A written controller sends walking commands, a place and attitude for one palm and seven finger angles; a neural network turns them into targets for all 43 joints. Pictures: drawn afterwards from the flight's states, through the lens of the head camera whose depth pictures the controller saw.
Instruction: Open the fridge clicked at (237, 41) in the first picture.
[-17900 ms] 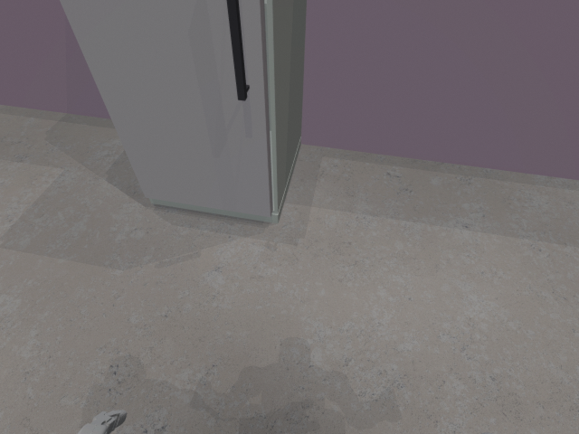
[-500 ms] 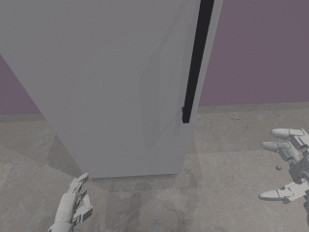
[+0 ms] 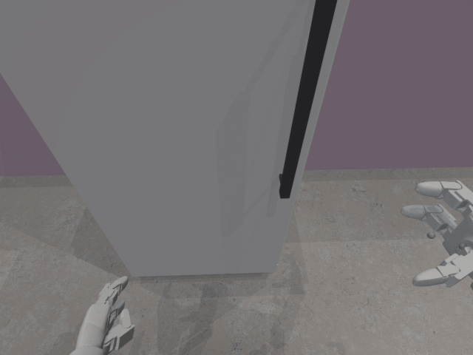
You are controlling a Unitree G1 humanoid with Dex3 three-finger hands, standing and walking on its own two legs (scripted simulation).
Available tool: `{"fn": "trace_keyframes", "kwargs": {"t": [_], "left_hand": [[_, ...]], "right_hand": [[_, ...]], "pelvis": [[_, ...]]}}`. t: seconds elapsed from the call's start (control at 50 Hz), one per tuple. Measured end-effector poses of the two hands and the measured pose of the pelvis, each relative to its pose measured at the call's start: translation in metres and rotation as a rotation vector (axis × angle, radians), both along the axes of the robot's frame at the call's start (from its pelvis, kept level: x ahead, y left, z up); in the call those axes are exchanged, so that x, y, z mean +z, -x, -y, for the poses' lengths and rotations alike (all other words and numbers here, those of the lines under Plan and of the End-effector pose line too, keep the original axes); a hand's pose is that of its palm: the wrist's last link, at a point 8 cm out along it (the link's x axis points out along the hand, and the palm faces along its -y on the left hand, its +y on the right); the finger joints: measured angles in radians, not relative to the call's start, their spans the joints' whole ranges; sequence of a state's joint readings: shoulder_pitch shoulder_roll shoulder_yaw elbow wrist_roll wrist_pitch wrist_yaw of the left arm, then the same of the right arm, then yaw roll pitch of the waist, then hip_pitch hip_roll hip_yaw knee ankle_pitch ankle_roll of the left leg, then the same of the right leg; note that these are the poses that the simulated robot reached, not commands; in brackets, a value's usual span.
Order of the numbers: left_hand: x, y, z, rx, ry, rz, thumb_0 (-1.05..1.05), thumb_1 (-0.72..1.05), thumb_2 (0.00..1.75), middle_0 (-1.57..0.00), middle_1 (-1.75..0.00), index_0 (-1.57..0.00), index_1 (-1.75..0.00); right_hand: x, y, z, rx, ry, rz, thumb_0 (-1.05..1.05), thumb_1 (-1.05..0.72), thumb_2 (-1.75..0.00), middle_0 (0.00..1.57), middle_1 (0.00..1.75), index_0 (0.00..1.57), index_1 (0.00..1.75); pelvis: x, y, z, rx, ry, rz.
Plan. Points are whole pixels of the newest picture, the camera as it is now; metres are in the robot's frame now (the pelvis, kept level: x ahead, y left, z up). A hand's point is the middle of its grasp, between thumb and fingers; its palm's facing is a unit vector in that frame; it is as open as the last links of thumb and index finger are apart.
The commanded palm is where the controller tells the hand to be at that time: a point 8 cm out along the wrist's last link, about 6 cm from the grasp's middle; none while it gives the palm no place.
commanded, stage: raise the hand to about handle height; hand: right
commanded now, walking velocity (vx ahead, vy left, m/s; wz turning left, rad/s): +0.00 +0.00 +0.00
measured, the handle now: (298, 112) +0.52 -0.10 +0.15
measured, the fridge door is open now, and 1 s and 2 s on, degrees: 0 0 0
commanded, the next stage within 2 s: move the hooked fingers beside the handle in 0.30 s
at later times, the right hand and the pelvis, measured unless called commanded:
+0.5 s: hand (421, 235) +0.27 -0.25 +0.12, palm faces +0.06 +1.00 -0.02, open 14.0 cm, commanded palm +0.25 -0.29 +0.13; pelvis -0.01 +0.02 +0.00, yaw +0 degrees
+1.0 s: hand (383, 202) +0.33 -0.22 +0.12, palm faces +0.03 +1.00 -0.02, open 14.0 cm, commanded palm +0.31 -0.26 +0.12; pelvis +0.00 +0.02 +0.00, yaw +1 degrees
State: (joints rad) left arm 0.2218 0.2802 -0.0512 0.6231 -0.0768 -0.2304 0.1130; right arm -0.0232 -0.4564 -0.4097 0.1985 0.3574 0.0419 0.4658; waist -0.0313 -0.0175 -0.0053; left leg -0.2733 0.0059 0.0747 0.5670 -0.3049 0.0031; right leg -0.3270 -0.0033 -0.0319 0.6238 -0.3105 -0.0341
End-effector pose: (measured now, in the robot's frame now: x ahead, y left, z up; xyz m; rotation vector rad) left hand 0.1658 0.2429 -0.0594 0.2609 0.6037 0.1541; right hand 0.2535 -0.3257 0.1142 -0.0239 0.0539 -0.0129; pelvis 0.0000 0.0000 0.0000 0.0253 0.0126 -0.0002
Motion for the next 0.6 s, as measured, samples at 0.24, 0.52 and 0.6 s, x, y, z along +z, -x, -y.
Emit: {"fn": "trace_keyframes", "kwargs": {"t": [0.24,0.52,0.6], "left_hand": [[0.0,0.004,-0.013,0.012,0.004,0.003,0.01,0.9,0.9,-0.2,-0.3,-0.2,-0.3],[-0.006,0.008,-0.021,0.011,0.017,0.012,0.01,0.9,0.9,-0.2,-0.3,-0.2,-0.3],[-0.01,0.013,-0.025,0.02,0.01,-0.005,0.01,0.9,0.9,-0.2,-0.3,-0.2,-0.3]], "right_hand": [[0.009,0.006,-0.011,-0.044,0.017,0.057,-0.02,0.5,-0.3,0.3,1.2,0.3,1.2],[0.009,0.008,-0.024,-0.049,0.001,0.067,-0.02,0.51,-0.3,0.3,1.2,0.3,1.2],[0.008,-0.008,-0.033,-0.034,0.001,0.057,-0.02,0.51,-0.3,0.3,1.2,0.3,1.2]], "pelvis": [[0.001,0.002,-0.013,0.002,0.007,0.016],[-0.002,0.011,-0.024,-0.005,0.011,0.021],[-0.002,0.015,-0.024,-0.01,0.01,0.016]]}}
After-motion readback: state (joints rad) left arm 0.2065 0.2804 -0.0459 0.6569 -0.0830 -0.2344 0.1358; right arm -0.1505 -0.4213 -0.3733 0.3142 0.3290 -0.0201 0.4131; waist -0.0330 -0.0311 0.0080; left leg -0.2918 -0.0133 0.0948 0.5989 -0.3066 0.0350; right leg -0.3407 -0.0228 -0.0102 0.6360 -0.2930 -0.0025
